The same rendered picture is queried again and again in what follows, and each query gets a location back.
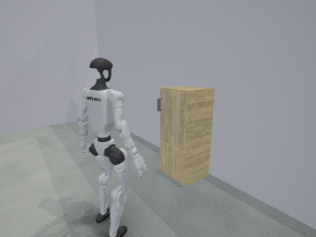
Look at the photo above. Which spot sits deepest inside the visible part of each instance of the right robot upper arm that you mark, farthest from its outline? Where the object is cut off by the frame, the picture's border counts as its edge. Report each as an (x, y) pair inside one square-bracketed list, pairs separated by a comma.
[(117, 99)]

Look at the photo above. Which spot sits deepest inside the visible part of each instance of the right robot thigh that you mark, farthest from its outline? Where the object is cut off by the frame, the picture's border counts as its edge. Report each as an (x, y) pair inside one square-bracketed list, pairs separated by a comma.
[(119, 157)]

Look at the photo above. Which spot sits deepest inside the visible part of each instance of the left robot forearm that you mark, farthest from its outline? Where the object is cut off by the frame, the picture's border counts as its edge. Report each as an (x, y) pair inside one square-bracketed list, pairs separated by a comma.
[(83, 130)]

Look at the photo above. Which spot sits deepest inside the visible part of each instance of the robot left foot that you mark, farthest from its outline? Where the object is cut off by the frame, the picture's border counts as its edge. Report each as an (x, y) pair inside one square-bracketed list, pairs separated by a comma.
[(101, 217)]

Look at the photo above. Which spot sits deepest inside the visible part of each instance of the left robot upper arm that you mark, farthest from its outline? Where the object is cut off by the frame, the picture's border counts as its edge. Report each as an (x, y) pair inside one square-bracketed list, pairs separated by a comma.
[(82, 116)]

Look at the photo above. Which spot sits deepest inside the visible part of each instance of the right robot forearm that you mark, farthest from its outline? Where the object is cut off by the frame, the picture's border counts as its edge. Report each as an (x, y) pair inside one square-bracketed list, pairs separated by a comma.
[(129, 145)]

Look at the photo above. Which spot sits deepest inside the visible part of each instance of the robot right hand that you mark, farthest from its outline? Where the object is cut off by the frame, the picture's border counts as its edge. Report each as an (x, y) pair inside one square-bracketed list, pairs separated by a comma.
[(139, 163)]

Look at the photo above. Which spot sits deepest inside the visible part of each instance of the robot left hand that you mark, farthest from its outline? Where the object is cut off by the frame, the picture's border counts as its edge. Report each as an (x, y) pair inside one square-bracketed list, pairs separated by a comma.
[(83, 146)]

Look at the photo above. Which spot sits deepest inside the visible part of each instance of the handle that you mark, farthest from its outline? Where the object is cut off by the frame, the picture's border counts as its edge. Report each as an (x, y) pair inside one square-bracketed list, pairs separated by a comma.
[(159, 104)]

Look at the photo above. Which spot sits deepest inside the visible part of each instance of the cupboard door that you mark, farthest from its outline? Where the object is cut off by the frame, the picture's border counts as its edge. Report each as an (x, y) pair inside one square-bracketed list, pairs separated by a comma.
[(173, 118)]

